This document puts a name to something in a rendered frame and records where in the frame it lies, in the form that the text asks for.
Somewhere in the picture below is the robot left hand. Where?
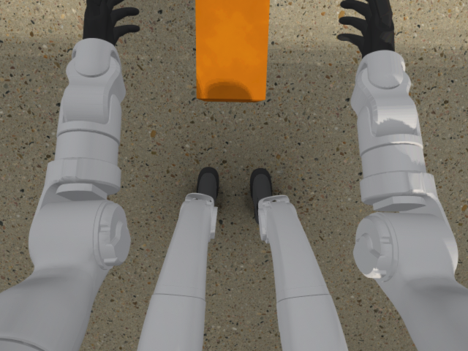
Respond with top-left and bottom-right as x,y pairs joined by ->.
83,0 -> 140,46

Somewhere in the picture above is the right robot upper arm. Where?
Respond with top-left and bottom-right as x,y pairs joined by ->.
353,212 -> 468,351

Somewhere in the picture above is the robot right thigh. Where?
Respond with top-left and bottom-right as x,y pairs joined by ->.
258,201 -> 348,351

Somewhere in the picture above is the left robot shin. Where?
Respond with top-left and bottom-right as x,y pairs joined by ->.
179,193 -> 214,214

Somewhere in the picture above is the robot right forearm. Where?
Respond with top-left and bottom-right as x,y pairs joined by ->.
350,50 -> 458,267

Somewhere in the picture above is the robot left forearm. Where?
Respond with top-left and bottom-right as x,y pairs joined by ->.
29,38 -> 126,264

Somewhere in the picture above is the left robot upper arm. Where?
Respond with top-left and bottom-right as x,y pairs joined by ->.
0,200 -> 131,351

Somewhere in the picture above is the carton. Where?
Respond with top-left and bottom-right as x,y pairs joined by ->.
195,0 -> 270,102

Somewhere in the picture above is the robot right hand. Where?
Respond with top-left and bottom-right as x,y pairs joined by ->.
337,0 -> 395,58

